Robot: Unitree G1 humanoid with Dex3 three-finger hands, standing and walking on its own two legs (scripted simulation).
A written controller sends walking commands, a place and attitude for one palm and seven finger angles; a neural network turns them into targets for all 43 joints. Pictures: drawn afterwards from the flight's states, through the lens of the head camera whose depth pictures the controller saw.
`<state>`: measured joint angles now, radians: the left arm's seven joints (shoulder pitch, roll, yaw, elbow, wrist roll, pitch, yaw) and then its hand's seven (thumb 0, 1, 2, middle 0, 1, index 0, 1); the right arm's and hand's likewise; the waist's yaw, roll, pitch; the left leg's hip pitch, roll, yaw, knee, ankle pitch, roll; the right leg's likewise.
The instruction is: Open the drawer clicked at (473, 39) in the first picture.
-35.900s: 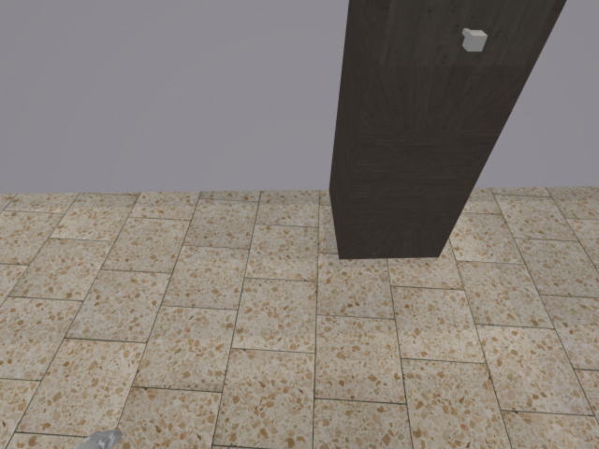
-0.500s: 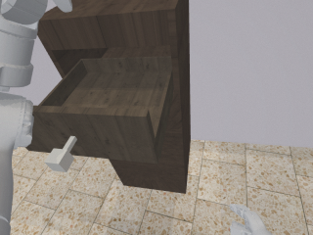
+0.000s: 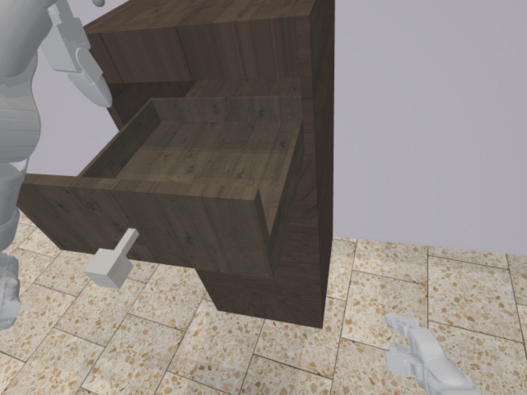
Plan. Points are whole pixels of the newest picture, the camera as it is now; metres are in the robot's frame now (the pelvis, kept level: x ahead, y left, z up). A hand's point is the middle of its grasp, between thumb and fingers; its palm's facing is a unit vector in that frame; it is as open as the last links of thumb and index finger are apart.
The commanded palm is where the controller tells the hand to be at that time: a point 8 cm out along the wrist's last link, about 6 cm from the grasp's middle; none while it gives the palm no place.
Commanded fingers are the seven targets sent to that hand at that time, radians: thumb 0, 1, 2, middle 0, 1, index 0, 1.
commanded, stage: draw the hand back to the body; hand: left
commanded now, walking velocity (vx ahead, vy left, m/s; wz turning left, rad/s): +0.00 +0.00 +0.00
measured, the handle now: (117, 255) +0.25 +0.23 +0.15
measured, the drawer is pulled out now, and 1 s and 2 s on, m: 0.28 0.28 0.28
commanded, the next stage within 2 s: step back with the hand held close in 1.22 s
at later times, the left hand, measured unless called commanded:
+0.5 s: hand (29, 92) +0.19 +0.12 +0.41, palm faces +0.42 -0.85 -0.32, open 14.8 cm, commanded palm +0.19 +0.21 +0.38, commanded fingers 0.00 0.03 0.52 -0.17 -0.30 -0.17 -0.30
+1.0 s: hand out of the picture +0.13 +0.18 +0.37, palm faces +0.67 -0.72 -0.19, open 9.3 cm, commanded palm +0.11 +0.24 +0.33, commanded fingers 0.00 0.90 0.90 -0.20 -0.30 -0.20 -0.30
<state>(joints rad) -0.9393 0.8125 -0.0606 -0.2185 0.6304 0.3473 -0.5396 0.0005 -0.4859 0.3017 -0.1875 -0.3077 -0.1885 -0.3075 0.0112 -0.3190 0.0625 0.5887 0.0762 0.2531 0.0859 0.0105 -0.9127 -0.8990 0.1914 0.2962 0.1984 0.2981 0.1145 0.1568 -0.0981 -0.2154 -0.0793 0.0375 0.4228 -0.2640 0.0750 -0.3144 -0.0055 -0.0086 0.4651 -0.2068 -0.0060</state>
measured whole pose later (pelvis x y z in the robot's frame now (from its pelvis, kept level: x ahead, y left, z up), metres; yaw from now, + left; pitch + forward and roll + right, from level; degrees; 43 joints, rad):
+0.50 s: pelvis +0.00 -0.04 +0.00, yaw +0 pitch -4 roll -1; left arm -0.36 0.59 0.32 -0.66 -0.11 -0.08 0.04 -0.01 -0.27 0.39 -0.21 -0.31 -0.21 -0.31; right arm 0.13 -0.19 0.08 0.61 0.03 0.11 0.00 0.01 -0.91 -0.90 0.20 0.30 0.20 0.30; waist 0.07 0.04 -0.01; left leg -0.09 0.00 0.00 0.46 -0.31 0.01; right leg -0.15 0.07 -0.05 0.41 -0.21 -0.07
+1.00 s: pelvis -0.01 -0.05 +0.00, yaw +3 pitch -6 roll -1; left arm 0.06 0.47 0.56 -0.64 -0.12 -0.19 0.15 0.00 0.55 0.75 -0.21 -0.31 -0.21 -0.31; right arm 0.17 -0.25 0.00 0.65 0.04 -0.07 -0.05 0.01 -0.91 -0.90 0.19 0.30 0.20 0.30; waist 0.08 0.11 -0.04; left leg -0.09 0.01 -0.04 0.51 -0.32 0.01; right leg -0.11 0.07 -0.09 0.42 -0.20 -0.07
